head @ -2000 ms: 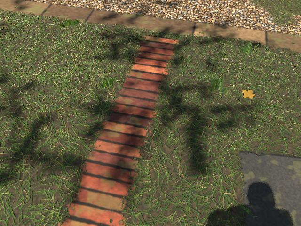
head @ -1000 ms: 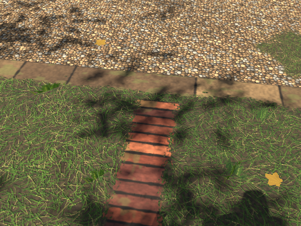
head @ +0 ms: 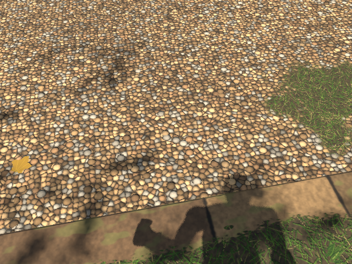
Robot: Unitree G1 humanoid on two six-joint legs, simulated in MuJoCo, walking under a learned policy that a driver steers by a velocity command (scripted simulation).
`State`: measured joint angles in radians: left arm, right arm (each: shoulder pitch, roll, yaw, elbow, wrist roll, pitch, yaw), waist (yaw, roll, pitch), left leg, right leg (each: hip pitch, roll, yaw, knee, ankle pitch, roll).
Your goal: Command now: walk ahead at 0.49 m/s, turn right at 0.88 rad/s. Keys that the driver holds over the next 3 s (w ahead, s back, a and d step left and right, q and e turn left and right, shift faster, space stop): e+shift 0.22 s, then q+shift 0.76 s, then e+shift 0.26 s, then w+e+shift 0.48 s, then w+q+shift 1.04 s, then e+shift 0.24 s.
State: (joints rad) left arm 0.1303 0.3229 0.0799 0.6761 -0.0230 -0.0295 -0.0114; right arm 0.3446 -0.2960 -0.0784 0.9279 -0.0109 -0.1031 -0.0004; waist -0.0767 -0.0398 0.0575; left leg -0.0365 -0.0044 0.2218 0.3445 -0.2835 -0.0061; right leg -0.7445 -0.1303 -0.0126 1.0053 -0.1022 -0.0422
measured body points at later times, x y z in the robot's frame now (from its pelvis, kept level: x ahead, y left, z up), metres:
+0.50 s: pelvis +0.22 -0.01 +0.00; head +0.24 -0.04 +0.45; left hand +0.44 +0.19 -0.08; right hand +0.28 -0.31 -0.13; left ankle +0.31 +0.17 -0.67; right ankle +0.27 -0.07 -0.74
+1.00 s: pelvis +0.28 +0.08 +0.00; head +0.33 +0.12 +0.45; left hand +0.40 +0.40 -0.10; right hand +0.48 -0.18 -0.07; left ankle +0.26 +0.17 -0.74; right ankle +0.30 -0.08 -0.65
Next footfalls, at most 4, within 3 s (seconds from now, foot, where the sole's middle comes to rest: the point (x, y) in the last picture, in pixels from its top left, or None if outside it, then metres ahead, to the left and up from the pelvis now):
0.14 right None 0.31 -0.08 -0.77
0.82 left None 0.30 0.17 -0.77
1.58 right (209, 250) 0.52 -0.11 -0.77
2.02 left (187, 140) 1.05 -0.08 -0.77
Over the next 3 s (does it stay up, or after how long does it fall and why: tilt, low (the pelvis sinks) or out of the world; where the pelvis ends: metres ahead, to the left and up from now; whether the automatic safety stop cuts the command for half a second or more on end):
stays up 1.62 -0.05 -0.03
